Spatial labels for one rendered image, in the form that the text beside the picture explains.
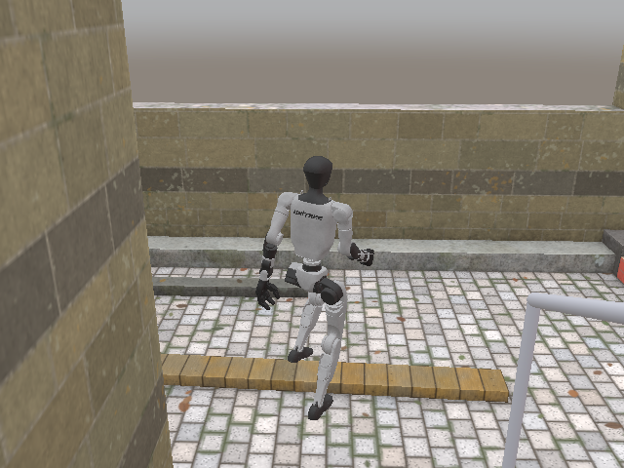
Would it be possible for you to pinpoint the right robot forearm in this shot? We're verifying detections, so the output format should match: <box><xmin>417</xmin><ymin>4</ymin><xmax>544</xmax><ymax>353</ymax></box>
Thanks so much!
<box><xmin>347</xmin><ymin>243</ymin><xmax>370</xmax><ymax>262</ymax></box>

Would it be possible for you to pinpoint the left robot upper arm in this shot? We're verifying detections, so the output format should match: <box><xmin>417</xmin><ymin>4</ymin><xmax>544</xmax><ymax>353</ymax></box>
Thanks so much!
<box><xmin>266</xmin><ymin>192</ymin><xmax>298</xmax><ymax>246</ymax></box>

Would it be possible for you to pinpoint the robot left hand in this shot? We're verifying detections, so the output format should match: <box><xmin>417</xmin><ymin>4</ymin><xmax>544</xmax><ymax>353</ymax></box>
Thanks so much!
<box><xmin>255</xmin><ymin>279</ymin><xmax>280</xmax><ymax>310</ymax></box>

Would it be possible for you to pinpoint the robot right shin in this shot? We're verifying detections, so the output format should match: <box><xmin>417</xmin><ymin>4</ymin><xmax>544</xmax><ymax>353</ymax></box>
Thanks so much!
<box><xmin>313</xmin><ymin>338</ymin><xmax>341</xmax><ymax>408</ymax></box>

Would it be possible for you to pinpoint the right robot upper arm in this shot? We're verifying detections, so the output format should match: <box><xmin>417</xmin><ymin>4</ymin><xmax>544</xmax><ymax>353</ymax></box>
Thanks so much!
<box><xmin>331</xmin><ymin>202</ymin><xmax>354</xmax><ymax>256</ymax></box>

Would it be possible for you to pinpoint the robot right hand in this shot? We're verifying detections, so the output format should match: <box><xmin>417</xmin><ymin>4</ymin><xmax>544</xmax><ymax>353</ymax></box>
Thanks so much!
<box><xmin>360</xmin><ymin>249</ymin><xmax>374</xmax><ymax>266</ymax></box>

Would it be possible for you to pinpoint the left robot forearm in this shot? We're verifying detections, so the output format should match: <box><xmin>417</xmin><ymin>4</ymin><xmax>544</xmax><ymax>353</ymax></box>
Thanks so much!
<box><xmin>259</xmin><ymin>232</ymin><xmax>278</xmax><ymax>281</ymax></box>

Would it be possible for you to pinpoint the humanoid robot head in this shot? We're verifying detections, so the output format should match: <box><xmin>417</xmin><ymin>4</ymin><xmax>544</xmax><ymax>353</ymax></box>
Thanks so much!
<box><xmin>298</xmin><ymin>156</ymin><xmax>332</xmax><ymax>205</ymax></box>

